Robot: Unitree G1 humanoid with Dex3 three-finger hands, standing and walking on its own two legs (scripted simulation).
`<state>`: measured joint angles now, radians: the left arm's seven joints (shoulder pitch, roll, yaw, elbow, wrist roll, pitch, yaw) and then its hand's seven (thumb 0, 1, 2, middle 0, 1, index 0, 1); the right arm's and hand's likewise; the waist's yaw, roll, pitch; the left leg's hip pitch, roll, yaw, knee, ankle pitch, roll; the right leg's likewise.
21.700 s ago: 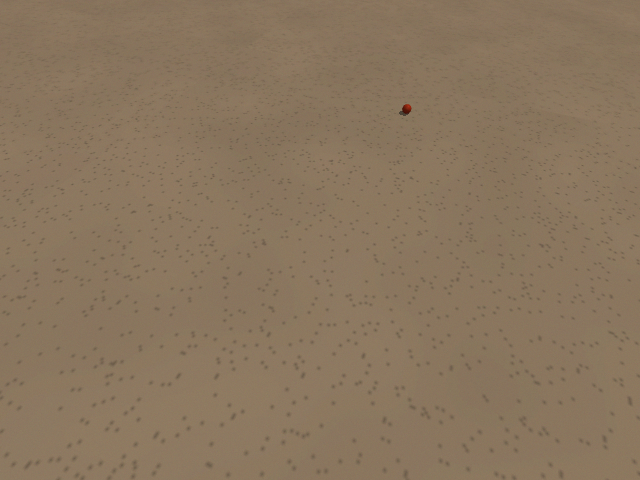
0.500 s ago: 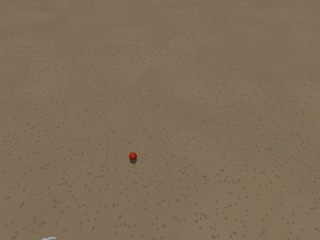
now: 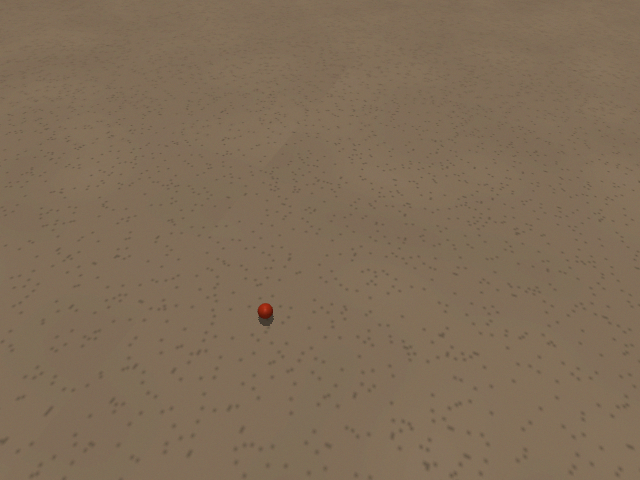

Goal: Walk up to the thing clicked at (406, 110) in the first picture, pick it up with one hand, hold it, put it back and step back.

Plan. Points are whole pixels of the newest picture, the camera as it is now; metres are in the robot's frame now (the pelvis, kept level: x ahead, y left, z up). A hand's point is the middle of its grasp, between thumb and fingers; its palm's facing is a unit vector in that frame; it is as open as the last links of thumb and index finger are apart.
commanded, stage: stand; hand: left
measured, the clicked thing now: (265, 311) +0.78 +0.19 -0.76
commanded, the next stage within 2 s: walk up in 0.64 s
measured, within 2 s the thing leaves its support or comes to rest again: neither
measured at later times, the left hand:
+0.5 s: hand out of the picture +0.05 +0.25 -0.16, palm faces -0.05 -0.94 -0.34, open 7.4 cm
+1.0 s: hand out of the picture +0.07 +0.32 -0.18, palm faces +0.00 -0.93 -0.36, open 7.4 cm
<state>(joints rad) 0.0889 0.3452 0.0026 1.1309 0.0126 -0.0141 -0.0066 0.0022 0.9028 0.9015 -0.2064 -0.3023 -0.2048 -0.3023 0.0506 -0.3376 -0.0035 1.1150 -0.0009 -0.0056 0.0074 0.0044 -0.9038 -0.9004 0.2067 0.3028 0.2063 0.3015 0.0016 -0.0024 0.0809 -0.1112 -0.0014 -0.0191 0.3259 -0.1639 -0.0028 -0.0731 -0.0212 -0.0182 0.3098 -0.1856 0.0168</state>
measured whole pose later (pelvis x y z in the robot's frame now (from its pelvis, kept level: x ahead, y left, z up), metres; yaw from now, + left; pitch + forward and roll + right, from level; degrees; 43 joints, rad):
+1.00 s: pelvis +0.06 +0.04 -0.02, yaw +2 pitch -3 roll -1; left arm 0.30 0.43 0.08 1.00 0.03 0.00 -0.04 0.00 0.90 0.90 -0.21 -0.30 -0.20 -0.30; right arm 0.23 -0.39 -0.10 0.96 -0.04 -0.06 0.05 0.00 -0.91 -0.90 0.21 0.30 0.21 0.30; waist 0.00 -0.04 0.08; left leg -0.28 0.02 0.04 0.59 -0.26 0.02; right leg -0.24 -0.01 0.06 0.88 -0.48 -0.05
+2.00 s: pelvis +0.33 +0.02 -0.03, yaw -1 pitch -2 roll -1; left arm 0.27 0.40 0.04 0.94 0.02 -0.03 -0.01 0.00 0.90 0.90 -0.21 -0.30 -0.20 -0.30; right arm 0.22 -0.39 -0.02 0.89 0.00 -0.02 0.01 0.00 -0.90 -0.90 0.21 0.30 0.21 0.30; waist 0.00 0.01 0.09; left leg -0.34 0.07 0.02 0.70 -0.35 -0.01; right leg -0.28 -0.01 -0.03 0.65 -0.31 0.00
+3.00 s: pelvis +0.36 +0.02 +0.00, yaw +0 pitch -2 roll +0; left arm 0.10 0.35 0.02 1.16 0.01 0.00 -0.01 0.00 0.90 0.90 -0.21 -0.30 -0.20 -0.30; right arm 0.10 -0.35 0.00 1.15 0.00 -0.01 0.01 0.00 -0.90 -0.90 0.21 0.30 0.21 0.30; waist 0.00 0.01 0.06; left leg -0.14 0.04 0.01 0.35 -0.18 -0.02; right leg -0.09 -0.03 -0.04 0.33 -0.20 0.02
